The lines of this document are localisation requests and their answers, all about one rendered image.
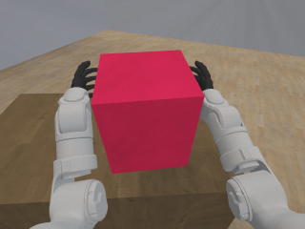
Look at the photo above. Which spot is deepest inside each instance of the robot right forearm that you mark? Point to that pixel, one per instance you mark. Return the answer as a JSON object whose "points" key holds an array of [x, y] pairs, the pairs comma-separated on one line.
{"points": [[238, 154]]}

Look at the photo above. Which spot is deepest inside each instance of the robot right upper arm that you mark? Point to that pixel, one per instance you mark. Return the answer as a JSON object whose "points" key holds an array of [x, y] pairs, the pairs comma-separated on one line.
{"points": [[257, 198]]}

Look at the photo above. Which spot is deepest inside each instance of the right robot hand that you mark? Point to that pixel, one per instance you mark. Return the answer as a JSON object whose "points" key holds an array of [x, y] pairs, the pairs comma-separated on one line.
{"points": [[203, 76]]}

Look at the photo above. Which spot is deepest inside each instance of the robot left upper arm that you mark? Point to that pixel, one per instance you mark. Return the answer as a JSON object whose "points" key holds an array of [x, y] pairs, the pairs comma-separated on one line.
{"points": [[77, 205]]}

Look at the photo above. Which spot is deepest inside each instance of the carton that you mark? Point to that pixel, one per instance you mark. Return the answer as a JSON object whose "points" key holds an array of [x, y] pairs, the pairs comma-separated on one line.
{"points": [[146, 106]]}

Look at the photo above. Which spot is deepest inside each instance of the pedestal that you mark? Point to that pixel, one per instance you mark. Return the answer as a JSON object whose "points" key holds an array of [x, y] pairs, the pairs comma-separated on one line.
{"points": [[184, 197]]}

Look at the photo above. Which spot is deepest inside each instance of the robot left forearm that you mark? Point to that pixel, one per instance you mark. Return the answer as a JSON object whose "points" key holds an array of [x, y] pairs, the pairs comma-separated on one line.
{"points": [[74, 138]]}

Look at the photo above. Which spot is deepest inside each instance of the left robot hand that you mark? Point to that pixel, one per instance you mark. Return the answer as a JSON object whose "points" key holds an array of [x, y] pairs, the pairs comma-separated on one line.
{"points": [[80, 80]]}

